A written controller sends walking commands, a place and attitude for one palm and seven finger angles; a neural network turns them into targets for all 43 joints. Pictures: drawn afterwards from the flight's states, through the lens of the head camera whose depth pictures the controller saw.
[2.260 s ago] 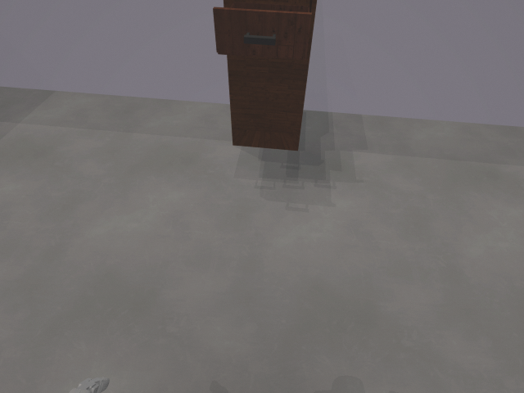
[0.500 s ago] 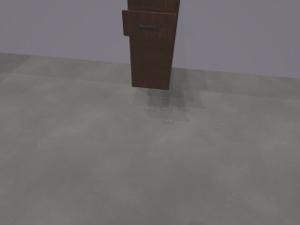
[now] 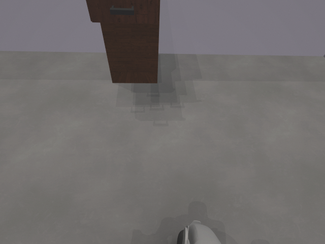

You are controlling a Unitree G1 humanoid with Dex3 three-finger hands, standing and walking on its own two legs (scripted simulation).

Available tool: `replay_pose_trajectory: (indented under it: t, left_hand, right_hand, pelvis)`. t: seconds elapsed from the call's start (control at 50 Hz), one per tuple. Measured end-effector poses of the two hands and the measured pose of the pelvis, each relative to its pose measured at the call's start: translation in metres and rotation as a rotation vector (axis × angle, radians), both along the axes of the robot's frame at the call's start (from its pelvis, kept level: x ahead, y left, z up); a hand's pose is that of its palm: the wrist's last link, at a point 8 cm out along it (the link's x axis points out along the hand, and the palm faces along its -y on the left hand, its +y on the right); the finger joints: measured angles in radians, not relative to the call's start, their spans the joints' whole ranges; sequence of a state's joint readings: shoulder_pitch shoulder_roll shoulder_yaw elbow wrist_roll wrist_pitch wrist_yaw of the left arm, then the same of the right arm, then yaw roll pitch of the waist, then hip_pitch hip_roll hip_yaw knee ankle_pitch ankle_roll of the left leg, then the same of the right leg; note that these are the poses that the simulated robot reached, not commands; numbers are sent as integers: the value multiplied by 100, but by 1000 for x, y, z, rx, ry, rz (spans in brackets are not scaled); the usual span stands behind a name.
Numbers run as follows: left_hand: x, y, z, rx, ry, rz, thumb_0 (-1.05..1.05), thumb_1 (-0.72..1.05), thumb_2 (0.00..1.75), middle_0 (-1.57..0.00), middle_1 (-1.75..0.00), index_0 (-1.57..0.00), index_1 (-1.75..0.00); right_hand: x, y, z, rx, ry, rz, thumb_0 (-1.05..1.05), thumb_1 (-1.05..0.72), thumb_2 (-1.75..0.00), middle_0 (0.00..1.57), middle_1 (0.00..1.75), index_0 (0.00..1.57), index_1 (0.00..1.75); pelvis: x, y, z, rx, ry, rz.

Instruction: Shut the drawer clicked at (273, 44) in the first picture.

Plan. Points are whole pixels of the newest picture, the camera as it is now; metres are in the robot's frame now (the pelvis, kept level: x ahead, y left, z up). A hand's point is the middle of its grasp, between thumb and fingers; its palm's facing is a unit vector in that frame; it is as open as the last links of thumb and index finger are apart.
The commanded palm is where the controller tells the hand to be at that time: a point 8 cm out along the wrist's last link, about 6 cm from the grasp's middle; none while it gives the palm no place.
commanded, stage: walk to a spot facing it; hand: left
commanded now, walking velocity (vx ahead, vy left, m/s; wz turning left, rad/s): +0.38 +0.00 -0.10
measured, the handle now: (122, 9) +1.14 +0.22 +0.02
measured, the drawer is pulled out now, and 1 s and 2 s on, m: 0.30 0.30 0.30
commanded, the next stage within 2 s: turn to face it in 1.00 s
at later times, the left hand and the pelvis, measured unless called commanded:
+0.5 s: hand (104, 226) +0.19 +0.17 -0.18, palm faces +0.10 -0.98 -0.14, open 7.3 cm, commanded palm none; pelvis +0.22 +0.00 +0.00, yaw +1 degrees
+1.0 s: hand (121, 125) +0.54 +0.16 -0.16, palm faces -0.11 -0.97 -0.20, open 7.3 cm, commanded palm none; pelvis +0.44 -0.01 +0.00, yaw -6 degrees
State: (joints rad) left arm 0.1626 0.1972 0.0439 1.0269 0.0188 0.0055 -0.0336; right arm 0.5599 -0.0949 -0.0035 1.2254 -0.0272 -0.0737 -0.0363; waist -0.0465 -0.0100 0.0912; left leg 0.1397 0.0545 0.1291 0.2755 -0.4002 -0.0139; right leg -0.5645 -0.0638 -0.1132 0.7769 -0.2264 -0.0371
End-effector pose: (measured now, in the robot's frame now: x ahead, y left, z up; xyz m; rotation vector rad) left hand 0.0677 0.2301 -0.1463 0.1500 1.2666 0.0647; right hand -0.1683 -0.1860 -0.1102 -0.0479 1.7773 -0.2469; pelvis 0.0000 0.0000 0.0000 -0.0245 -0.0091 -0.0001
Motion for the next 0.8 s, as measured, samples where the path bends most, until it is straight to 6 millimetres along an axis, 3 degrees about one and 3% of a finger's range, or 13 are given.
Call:
replay_pose_trajectory:
  t: [0.06,0.1,0.16,0.26,0.36,0.44,0.54,0.58,0.64,0.8]
  left_hand:
    - [68,-12,-1,18,-92,-42,1,92,90,-19,-30,-20,-30]
    - [104,-19,-6,35,-159,-48,1,92,90,-19,-30,-20,-30]
    - [128,-29,-3,37,-192,-21,0,92,90,-19,-30,-20,-30]
    - [128,-34,6,43,-120,33,0,93,90,-20,-30,-20,-30]
    - [121,-23,8,48,-23,65,-1,95,90,-20,-30,-20,-30]
    - [117,-17,1,17,52,111,0,93,90,-20,-30,-20,-30]
    - [117,-6,-17,-28,162,175,0,92,90,-20,-30,-20,-30]
    - [124,0,-20,-39,214,172,1,92,90,-20,-30,-20,-30]
    - [151,10,-13,-37,241,142,1,91,90,-20,-30,-20,-30]
    - [286,22,6,-13,91,78,1,91,90,-19,-30,-20,-30]
  right_hand:
    - [12,-5,-7,17,56,-38,0,-91,-90,21,30,21,30]
    - [31,-14,-18,27,70,-49,0,-91,-90,21,30,21,30]
    - [87,-35,-31,12,-8,-35,0,-91,-90,21,30,21,30]
    - [228,-66,-35,-39,-297,47,0,-91,-90,20,30,20,30]
    - [356,-74,-21,-66,-530,117,0,-92,-90,20,30,20,30]
    - [432,-67,-9,-71,-617,187,0,-93,-90,20,30,20,30]
    - [508,-42,-8,-80,-654,269,0,-92,-90,20,30,20,30]
    - [525,-31,-10,-83,-668,273,0,-92,-90,20,30,20,30]
    - [527,-19,-9,-81,-642,230,0,-92,-90,20,30,20,30]
    - [494,-22,-5,-101,-414,110,-1,-95,-90,21,30,21,30]
  pelvis:
    - [32,-11,-11,1,-3,-13]
    - [56,-22,-22,18,-8,-14]
    - [79,-31,-21,10,-29,-6]
    - [118,-34,-4,4,-34,1]
    - [159,-29,4,-8,-20,4]
    - [194,-18,4,-21,-10,11]
    - [245,6,-7,-27,-6,22]
    - [261,14,-9,-11,-11,7]
    - [284,22,-2,-6,-18,-5]
    - [346,24,14,13,-8,-35]
